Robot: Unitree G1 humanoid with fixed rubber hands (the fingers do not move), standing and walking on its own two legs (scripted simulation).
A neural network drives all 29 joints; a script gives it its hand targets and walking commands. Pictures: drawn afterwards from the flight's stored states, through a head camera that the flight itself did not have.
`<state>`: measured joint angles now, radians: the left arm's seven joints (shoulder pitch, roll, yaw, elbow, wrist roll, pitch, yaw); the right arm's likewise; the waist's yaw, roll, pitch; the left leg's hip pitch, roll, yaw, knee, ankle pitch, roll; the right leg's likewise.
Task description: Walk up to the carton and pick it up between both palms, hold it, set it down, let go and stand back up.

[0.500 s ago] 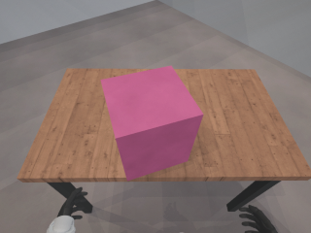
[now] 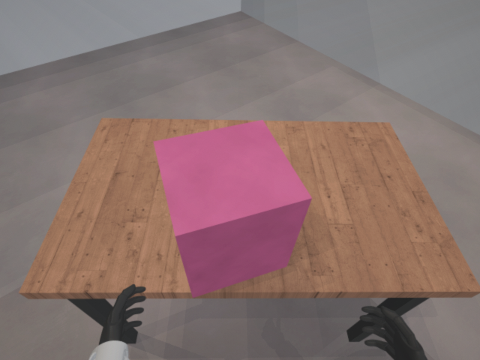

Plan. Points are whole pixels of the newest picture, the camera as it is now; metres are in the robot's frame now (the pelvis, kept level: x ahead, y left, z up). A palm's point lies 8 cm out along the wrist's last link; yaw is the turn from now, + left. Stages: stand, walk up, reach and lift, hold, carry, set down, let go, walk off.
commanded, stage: reach and lift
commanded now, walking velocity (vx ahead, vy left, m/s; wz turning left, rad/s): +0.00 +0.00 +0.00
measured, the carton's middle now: (227, 210) +0.40 +0.03 +0.00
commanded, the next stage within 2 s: none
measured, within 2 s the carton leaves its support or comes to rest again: neither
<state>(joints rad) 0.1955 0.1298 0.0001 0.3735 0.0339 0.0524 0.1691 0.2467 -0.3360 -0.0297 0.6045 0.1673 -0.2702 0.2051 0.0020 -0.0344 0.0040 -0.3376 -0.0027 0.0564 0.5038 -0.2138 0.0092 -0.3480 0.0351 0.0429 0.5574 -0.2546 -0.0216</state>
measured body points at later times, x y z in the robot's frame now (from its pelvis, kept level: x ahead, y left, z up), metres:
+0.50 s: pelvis +0.01 +0.00 +0.00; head +0.04 +0.00 +0.45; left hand +0.21 +0.20 -0.02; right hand +0.20 -0.25 -0.03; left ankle +0.03 +0.11 -0.73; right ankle +0.02 -0.10 -0.73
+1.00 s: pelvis +0.01 -0.01 +0.00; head +0.04 -0.01 +0.45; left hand +0.23 +0.20 +0.01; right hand +0.27 -0.23 +0.02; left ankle +0.03 +0.11 -0.73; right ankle +0.02 -0.10 -0.73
